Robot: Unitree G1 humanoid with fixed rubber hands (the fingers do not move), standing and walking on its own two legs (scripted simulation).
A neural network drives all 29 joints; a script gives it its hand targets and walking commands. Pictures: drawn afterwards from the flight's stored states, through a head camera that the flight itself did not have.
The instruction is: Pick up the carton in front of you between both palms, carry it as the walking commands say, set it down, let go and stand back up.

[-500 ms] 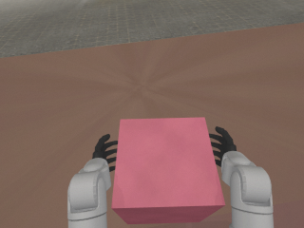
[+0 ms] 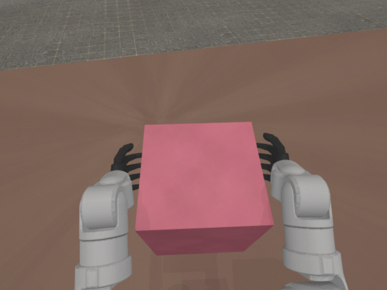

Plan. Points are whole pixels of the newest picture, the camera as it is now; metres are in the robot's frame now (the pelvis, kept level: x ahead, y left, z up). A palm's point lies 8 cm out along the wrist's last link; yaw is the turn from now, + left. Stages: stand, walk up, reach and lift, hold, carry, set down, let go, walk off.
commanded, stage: carry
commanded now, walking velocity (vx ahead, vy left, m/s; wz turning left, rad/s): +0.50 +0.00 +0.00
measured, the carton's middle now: (199, 195) +0.33 +0.00 +0.02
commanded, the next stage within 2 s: none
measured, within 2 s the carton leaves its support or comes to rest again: neither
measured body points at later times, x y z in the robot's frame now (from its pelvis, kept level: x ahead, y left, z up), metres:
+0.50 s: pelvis +0.32 -0.01 -0.01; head +0.39 -0.02 +0.43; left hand +0.70 +0.15 +0.08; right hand +0.72 -0.15 +0.08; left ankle +0.15 +0.08 -0.63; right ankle +0.39 -0.07 -0.74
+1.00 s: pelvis +0.64 +0.03 -0.03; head +0.71 +0.03 +0.42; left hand +1.02 +0.17 +0.05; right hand +1.01 -0.13 +0.05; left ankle +0.68 +0.08 -0.76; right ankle +0.54 -0.09 -0.66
